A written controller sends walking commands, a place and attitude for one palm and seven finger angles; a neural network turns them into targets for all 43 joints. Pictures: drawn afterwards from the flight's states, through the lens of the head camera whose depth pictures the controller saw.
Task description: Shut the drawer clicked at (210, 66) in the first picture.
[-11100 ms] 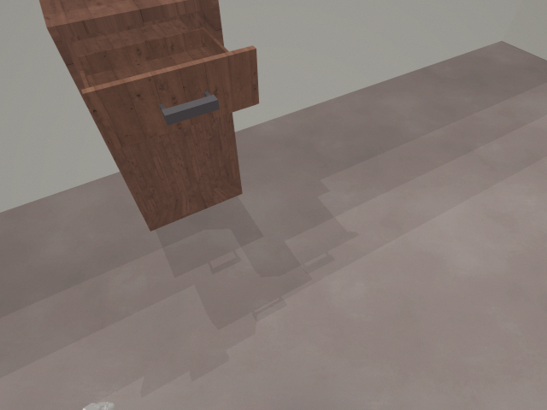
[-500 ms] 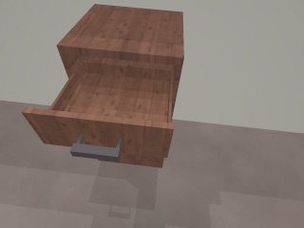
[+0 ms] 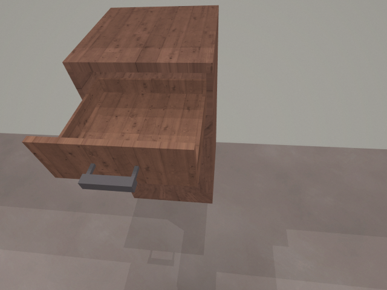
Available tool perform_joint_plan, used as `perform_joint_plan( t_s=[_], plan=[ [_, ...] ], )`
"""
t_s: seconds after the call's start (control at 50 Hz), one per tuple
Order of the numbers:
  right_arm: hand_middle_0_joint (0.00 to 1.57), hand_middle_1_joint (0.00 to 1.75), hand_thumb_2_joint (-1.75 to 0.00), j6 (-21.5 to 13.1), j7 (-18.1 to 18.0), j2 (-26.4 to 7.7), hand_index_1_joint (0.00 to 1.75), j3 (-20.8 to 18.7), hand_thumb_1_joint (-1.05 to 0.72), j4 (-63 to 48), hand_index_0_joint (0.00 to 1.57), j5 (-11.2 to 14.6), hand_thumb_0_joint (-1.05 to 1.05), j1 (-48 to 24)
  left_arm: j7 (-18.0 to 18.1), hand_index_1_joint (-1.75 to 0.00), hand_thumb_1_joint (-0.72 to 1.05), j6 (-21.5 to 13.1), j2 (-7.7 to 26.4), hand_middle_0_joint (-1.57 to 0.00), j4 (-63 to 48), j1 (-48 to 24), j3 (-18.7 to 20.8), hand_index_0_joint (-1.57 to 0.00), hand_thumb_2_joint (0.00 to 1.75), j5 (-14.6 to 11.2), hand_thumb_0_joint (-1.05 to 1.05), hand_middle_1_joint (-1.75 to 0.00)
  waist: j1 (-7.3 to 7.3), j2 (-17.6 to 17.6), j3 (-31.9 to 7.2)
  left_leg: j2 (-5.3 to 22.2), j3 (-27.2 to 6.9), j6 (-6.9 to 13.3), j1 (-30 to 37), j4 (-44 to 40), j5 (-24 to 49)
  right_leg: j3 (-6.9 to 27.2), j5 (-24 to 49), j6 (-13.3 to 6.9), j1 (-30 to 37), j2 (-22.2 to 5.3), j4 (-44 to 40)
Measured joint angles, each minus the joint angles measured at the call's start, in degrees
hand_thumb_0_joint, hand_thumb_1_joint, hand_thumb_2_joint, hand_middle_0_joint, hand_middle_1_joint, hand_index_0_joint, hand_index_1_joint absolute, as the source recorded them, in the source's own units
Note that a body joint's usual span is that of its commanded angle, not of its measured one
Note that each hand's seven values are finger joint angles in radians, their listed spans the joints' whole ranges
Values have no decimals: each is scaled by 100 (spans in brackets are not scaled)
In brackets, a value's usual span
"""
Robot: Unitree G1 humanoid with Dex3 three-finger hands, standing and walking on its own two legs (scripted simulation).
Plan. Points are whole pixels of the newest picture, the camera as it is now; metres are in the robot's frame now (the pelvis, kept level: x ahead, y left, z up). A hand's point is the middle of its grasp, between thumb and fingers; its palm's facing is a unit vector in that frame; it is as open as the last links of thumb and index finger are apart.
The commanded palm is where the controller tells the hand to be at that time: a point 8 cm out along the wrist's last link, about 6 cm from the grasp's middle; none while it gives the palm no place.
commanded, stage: come to a stop and stand still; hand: left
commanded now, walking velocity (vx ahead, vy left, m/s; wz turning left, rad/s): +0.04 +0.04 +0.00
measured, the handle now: (111, 175) +0.37 +0.25 -0.01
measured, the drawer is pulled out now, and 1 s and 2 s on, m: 0.30 0.30 0.30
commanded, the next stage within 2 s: look again from close up in 0.72 s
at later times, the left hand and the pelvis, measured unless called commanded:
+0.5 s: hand out of the picture +0.05 +0.28 -0.18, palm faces -0.03 -0.97 -0.26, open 7.4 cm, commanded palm none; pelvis +0.00 +0.09 -0.02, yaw -2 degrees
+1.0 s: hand out of the picture +0.04 +0.25 -0.18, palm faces -0.08 -0.97 -0.25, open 7.4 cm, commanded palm none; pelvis +0.00 +0.07 -0.01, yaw -4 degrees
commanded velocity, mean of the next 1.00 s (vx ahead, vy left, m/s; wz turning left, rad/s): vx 0.00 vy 0.00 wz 0.00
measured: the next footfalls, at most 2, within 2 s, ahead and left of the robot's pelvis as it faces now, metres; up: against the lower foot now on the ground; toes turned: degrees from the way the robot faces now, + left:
left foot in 0.16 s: +0.02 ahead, +0.17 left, +0.00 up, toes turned +1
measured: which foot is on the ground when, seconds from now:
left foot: up 0.00-0.14, down 0.16-1.00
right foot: down 0.00-1.00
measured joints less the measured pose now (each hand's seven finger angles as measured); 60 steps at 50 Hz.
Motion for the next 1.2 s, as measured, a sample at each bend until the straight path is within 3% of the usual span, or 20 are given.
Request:
perform_joint_plan(
  t_s=[0.1, 0.16, 0.2, 0.28, 0.42, 0.58, 0.82, 1.2],
  plan=[
    [19, 30, -90, -39, -27, 24, 30, 37, -91, -78, 19, 39, 0, -108, 6, -30, 91, 33, 123, -20, 38, -3, 52, -20, 90, 22, 1, -30, 78, -100, 83, 6, 46, 5, 309, -824, -51, 10, 28, 97, -123, -100, 102],
    [19, 30, -90, -111, 22, -61, 30, 80, -91, -545, 19, -50, 0, -103, 32, -30, 90, 87, 229, -20, -87, 179, -142, -20, 90, -17, 1, -30, -81, 80, 23, 83, -143, 206, 546, -1634, 1, -53, -190, 198, -462, -28, 630],
    [19, 30, -90, -150, -18, -51, 30, 74, -91, -735, 19, -99, 0, -140, 64, -30, 90, 131, 307, -20, -162, 210, -176, -20, 90, -47, 1, -30, -130, 127, 12, 102, -184, 185, 329, -1330, 377, -62, -381, 285, -650, -33, 1022],
    [19, 30, -90, -176, 6, 75, 30, 180, -91, -920, 19, -81, 0, -181, 79, -30, 90, 217, 460, -20, -275, 301, -203, -20, 90, -22, 1, -29, -112, -45, -146, 29, 20, 217, 275, -920, 121, 166, -493, 379, -698, -100, 1230],
    [20, 30, -90, -297, -28, 244, 30, 315, -92, -961, 20, -18, 0, -221, 51, -30, 90, 173, 531, -20, -464, 89, -235, -20, 90, -31, 1, -29, -110, -84, -214, -72, 199, 430, 500, -1148, 149, 332, -313, 427, -465, -165, 860],
    [20, 30, -90, -305, -32, 216, 30, 330, -92, -747, 20, -12, 0, -294, 52, -30, 90, 139, 513, -20, -550, -154, -235, -20, 90, -55, 1, -29, -148, -128, -49, -186, 350, 528, 780, -1450, 240, 479, -219, 522, -279, -258, 651],
    [20, 30, -90, -265, -33, 168, 30, 289, -91, -309, 20, 15, 0, -191, 41, -30, 90, 143, 404, -20, -330, -197, -252, -20, 90, -71, 1, -29, -237, -90, 193, -167, 404, 462, 996, -1704, 334, 531, -180, 653, -160, -235, 547],
    [20, 30, -90, -285, -35, 247, 30, 286, -91, 76, 20, 49, 0, -286, 33, -30, 91, 52, 178, -20, 43, -140, -252, -20, 90, -77, 1, -29, -237, -26, 222, 39, 339, 211, 1057, -2044, 622, 441, -17, 430, -176, -23, 386]
  ],
)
